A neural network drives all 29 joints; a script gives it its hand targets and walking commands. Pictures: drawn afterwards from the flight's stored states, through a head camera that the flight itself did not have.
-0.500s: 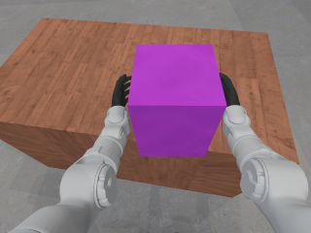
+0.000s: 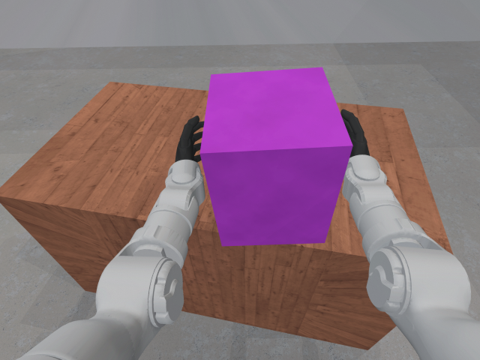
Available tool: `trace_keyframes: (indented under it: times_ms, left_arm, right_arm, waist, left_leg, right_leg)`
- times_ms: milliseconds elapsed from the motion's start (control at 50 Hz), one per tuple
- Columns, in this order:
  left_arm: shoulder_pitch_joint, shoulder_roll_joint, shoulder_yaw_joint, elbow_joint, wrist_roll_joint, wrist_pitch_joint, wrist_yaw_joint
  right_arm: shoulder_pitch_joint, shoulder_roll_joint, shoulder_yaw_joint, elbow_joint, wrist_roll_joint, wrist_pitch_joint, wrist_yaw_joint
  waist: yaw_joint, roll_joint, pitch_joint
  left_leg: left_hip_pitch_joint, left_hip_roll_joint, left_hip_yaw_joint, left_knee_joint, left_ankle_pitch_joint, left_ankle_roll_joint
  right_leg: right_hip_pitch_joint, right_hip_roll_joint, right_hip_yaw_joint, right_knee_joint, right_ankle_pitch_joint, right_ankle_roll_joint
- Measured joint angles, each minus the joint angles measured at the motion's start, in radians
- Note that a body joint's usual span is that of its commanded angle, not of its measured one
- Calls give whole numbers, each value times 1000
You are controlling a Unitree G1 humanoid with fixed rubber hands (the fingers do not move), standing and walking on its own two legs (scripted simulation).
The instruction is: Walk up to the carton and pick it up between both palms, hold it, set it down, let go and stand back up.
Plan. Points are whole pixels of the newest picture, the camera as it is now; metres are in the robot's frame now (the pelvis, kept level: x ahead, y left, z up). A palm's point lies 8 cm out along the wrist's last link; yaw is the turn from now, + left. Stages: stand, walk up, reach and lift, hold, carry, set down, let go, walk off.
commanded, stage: reach and lift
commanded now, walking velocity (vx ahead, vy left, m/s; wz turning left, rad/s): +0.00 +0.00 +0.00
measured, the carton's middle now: (269, 161) +0.45 -0.03 +0.11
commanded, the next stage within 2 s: none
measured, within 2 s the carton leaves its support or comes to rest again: neither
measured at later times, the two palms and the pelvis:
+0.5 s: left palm (190, 171) +0.42 +0.11 +0.11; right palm (352, 177) +0.41 -0.18 +0.10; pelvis +0.02 -0.02 +0.01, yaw +3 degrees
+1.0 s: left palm (165, 166) +0.39 +0.14 +0.15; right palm (345, 174) +0.37 -0.15 +0.14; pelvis -0.01 +0.01 +0.01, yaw +3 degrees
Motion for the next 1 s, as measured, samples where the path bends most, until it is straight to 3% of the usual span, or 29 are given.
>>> trace_keyframes:
  times_ms: [120, 220, 300, 380, 480, 560, 700, 840, 920, 1000]
  left_arm:
    - [-107, -18, 155, -77, 126, 129, -40]
    - [-122, -57, 290, -179, 267, 201, -116]
    - [-67, -72, 311, -220, 297, 228, -158]
    - [29, -84, 279, -245, 270, 191, -170]
    - [143, -107, 223, -302, 241, 138, -166]
    - [177, -99, 170, -325, 209, 120, -158]
    - [179, -63, 79, -370, 162, 189, -135]
    - [214, -58, 38, -515, 165, 323, -129]
    - [229, -53, 16, -613, 177, 388, -127]
    - [224, -51, -3, -687, 192, 446, -124]
  right_arm:
    - [-100, 19, -174, -79, -154, 135, 38]
    - [-91, 90, -307, -219, -291, 205, 98]
    - [-10, 145, -311, -327, -324, 221, 123]
    - [96, 184, -260, -379, -324, 179, 90]
    - [218, 193, -186, -383, -290, 78, 49]
    - [272, 175, -100, -371, -212, 29, 0]
    - [290, 119, 72, -368, -11, 67, -65]
    - [290, 101, 148, -428, 124, 152, -70]
    - [275, 113, 136, -453, 139, 173, -58]
    - [266, 127, 104, -483, 128, 190, -39]
  waist:
    - [-37, -19, 88]
    - [-52, -25, 172]
    - [-53, -18, 236]
    - [-55, -5, 243]
    - [-47, 14, 155]
    - [-43, 27, 109]
    - [-47, -7, 167]
    - [-61, -91, 242]
    - [-74, -115, 268]
    - [-83, -103, 281]
  left_leg:
    - [81, 1, -13, -9, 10, -7]
    - [154, 6, -17, -36, 18, -13]
    - [216, 11, -23, -62, 20, -16]
    - [234, 12, -33, -96, 29, -20]
    - [203, 11, -34, -155, 54, -14]
    - [204, 9, -23, -159, 47, -7]
    - [310, 11, -1, -113, 1, 3]
    - [362, 11, -4, -59, -23, 5]
    - [348, 3, -9, -39, -18, 9]
    - [318, -7, -8, -24, -13, 14]
  right_leg:
    - [80, -2, -17, 4, -3, -6]
    - [147, 1, -26, -5, -6, -11]
    - [207, 4, -34, -20, -12, -16]
    - [225, 4, -47, -46, -12, -20]
    - [188, 0, -52, -86, -2, -17]
    - [193, -2, -44, -99, -3, -10]
    - [314, 3, -20, -97, -19, 0]
    - [390, 5, -24, -91, -18, 3]
    - [381, -3, -31, -76, -15, 7]
    - [353, -13, -33, -63, -10, 15]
